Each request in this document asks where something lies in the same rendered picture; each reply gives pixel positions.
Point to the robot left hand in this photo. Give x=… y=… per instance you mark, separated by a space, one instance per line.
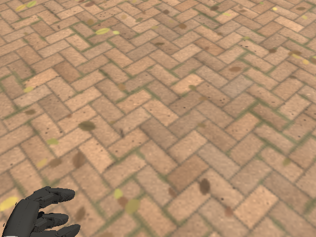
x=26 y=219

